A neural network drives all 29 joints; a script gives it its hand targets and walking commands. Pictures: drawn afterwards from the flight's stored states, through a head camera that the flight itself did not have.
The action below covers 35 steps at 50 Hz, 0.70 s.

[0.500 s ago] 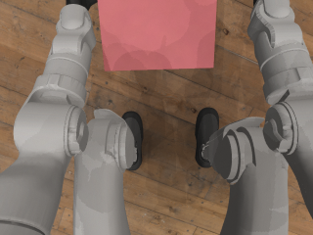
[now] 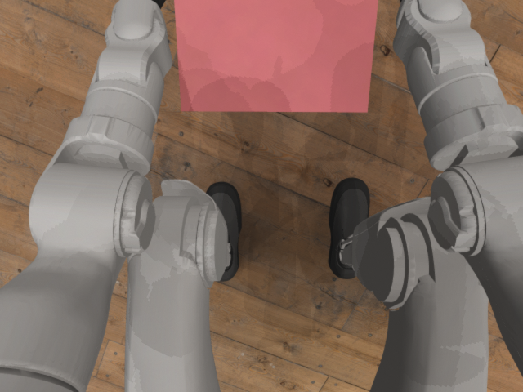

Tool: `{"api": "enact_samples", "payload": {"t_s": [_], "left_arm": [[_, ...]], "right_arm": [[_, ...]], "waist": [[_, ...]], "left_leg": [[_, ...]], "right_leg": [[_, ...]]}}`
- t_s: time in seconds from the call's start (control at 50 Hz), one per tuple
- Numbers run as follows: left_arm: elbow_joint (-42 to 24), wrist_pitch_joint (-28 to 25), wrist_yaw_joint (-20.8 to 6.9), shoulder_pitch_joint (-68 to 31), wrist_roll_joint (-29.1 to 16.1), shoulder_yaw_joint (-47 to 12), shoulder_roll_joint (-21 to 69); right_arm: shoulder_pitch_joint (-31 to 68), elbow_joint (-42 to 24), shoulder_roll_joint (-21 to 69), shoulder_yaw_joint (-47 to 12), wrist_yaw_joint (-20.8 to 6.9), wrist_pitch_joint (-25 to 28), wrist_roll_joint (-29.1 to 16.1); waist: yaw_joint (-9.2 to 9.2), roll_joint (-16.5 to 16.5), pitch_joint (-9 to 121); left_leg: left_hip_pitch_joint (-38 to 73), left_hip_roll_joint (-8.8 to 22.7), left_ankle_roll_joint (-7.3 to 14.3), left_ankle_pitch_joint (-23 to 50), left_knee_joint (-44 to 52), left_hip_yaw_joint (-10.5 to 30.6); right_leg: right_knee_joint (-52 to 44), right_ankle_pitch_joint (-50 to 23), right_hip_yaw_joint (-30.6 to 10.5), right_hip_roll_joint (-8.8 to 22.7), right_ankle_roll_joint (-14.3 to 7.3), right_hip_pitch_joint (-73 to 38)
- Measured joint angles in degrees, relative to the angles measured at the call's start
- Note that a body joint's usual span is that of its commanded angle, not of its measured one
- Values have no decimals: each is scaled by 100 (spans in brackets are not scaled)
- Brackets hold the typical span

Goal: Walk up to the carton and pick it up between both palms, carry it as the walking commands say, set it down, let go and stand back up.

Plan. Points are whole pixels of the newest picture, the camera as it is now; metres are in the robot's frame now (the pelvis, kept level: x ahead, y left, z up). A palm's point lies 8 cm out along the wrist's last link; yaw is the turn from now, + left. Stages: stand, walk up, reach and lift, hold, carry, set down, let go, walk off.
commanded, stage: reach and lift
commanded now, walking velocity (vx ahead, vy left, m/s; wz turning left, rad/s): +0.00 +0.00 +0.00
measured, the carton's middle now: (274, 29) +0.51 +0.05 -0.26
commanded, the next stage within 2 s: none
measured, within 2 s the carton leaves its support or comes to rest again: leaves its support in 0.68 s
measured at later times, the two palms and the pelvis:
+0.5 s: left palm out of the picture +0.52 +0.20 -0.19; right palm out of the picture +0.56 -0.10 -0.18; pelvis +0.00 +0.00 -0.01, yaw +0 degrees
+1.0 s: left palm out of the picture +0.52 +0.18 -0.13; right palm out of the picture +0.56 -0.10 -0.13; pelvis +0.00 +0.00 -0.01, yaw +1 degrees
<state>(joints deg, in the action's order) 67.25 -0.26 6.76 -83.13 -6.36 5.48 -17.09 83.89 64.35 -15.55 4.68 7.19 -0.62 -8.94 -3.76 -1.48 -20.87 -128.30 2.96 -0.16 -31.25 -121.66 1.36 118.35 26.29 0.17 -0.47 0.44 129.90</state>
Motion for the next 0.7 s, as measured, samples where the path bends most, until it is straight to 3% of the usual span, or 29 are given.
{"api": "enact_samples", "payload": {"t_s": [0.2, 0.38, 0.58, 0.7], "left_arm": [[-135, 432, -172, -30, -1, 251, 36], [-274, 751, -251, -17, 0, 297, 37], [-466, 960, -259, 54, 0, 297, 37], [-747, 1141, -225, 137, 0, 278, 93]], "right_arm": [[8, 4, 96, 608, -206, -220, 268], [8, 3, 99, 803, -335, -376, 346], [8, 3, 106, 808, -330, -453, 346], [-41, 2, 124, 810, -142, -577, 346]], "waist": [[15, -29, 74], [16, -13, 138], [26, 34, 174], [44, 80, 253]], "left_leg": [[-94, -42, 0, 0, -122, 9], [-188, -71, 0, 0, -237, 21], [-201, -94, 0, 0, -248, 32], [-198, -100, 0, 0, -249, 43]], "right_leg": [[134, 26, -11, -1, 0, 83], [241, 29, -12, -1, 0, 161], [250, 37, -12, -9, 5, 164], [250, 37, -14, -28, 17, 161]]}}
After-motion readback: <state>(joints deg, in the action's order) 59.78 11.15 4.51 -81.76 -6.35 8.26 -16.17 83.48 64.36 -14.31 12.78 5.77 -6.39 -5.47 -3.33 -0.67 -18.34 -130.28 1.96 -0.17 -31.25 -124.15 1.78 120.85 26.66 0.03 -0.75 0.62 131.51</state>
